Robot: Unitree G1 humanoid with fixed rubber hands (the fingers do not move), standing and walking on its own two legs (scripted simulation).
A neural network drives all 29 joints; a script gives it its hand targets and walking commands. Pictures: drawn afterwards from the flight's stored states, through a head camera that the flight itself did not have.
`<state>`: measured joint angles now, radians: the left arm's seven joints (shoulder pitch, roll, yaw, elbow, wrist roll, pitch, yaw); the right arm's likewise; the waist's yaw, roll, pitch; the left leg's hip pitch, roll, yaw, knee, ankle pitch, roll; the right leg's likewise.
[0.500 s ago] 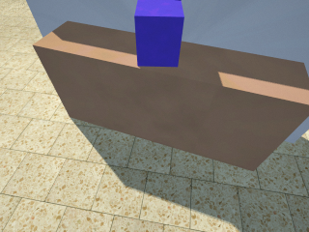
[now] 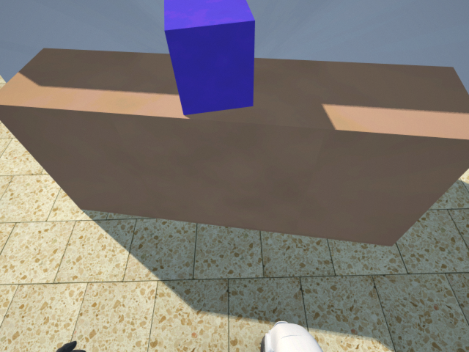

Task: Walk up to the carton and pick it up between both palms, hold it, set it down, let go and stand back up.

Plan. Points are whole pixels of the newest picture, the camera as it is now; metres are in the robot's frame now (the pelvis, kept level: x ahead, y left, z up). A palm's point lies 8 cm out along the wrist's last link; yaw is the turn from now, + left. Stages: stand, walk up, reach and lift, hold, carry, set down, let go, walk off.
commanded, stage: walk up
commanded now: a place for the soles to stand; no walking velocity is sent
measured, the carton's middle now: (211, 53) +0.84 +0.04 +0.04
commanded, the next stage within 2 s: none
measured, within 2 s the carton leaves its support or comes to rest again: neither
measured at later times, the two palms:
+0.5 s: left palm (15, 338) +0.17 +0.42 -0.13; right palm (364, 314) +0.18 -0.23 -0.11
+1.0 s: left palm (23, 254) +0.32 +0.44 -0.09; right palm (315, 251) +0.31 -0.18 -0.13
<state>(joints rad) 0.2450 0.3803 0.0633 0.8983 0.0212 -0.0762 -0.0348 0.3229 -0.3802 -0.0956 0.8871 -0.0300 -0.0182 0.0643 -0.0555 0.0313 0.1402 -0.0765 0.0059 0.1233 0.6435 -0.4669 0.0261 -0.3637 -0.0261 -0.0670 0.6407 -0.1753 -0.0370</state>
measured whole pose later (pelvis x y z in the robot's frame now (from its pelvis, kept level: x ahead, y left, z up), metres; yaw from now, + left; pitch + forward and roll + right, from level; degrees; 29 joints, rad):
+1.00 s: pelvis +0.27 +0.13 -0.01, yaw -5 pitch -4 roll -1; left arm 0.36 0.36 0.03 0.85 0.01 -0.10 0.01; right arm 0.25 -0.40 -0.07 0.90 -0.01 -0.01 0.05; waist 0.02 0.09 0.10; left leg -0.50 0.08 0.01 0.93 -0.41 0.02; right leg -0.27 -0.05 -0.03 0.75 -0.41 0.03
